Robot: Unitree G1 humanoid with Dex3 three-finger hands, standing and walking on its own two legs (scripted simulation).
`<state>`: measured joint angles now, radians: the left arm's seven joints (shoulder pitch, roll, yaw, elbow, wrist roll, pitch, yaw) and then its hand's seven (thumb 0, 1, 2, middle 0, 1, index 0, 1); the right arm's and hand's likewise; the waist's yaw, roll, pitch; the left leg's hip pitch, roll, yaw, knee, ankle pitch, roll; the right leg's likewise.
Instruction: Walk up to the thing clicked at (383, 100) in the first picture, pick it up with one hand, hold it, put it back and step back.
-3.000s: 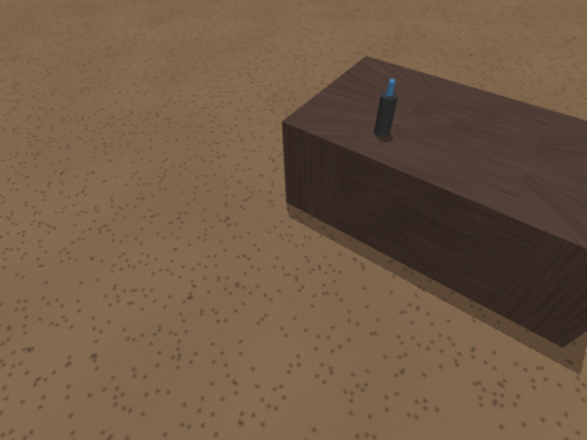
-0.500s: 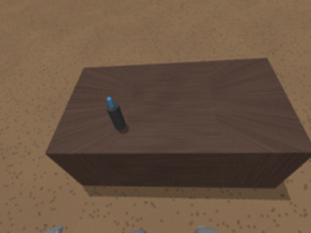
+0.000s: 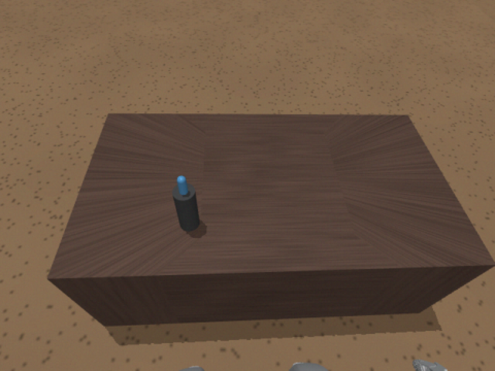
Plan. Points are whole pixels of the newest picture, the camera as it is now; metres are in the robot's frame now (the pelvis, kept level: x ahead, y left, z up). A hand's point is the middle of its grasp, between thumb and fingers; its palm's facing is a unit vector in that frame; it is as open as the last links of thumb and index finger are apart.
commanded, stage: walk up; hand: left
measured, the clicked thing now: (185, 202) +0.55 +0.17 -0.20
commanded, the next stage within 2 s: stand in 1.46 s
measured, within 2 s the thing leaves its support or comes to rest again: neither
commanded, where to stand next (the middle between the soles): +0.09 -0.04 m, yaw +1 degrees
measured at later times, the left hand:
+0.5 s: hand out of the picture +0.13 +0.24 -0.14, palm faces -0.06 -0.92 -0.38, open 7.4 cm
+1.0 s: hand out of the picture +0.11 +0.24 -0.13, palm faces +0.00 -0.94 -0.33, open 7.4 cm
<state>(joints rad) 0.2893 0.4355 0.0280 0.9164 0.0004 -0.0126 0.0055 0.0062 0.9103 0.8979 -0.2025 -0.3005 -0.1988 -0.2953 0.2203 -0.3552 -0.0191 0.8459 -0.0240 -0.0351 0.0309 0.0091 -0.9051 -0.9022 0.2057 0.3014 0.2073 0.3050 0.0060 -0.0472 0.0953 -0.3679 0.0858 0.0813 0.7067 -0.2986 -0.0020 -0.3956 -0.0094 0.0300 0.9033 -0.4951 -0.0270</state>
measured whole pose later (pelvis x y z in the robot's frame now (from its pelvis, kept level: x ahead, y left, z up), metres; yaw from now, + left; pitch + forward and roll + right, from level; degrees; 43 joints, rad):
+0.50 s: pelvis +0.01 -0.02 +0.00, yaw -2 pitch -2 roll +0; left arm 0.13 0.39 0.04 0.93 0.02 0.00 -0.02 0.00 0.91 0.90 -0.20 -0.30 -0.20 -0.30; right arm 0.21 -0.39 -0.01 0.99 -0.01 -0.04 -0.01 0.01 -0.91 -0.90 0.20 0.30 0.21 0.30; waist -0.01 -0.01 0.08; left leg -0.32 0.07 0.03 0.69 -0.33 -0.02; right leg -0.30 0.01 -0.04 0.71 -0.38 -0.04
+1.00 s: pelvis +0.01 -0.02 +0.02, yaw +0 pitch -2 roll +0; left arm 0.10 0.37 0.04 1.05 0.01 0.03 -0.04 0.01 0.91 0.90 -0.20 -0.30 -0.20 -0.30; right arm 0.18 -0.38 0.01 1.08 -0.02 -0.04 -0.01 0.01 -0.91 -0.90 0.20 0.30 0.21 0.30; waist 0.00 -0.01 0.07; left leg -0.24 0.05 0.01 0.50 -0.23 -0.04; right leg -0.20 0.00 -0.06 0.52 -0.29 -0.03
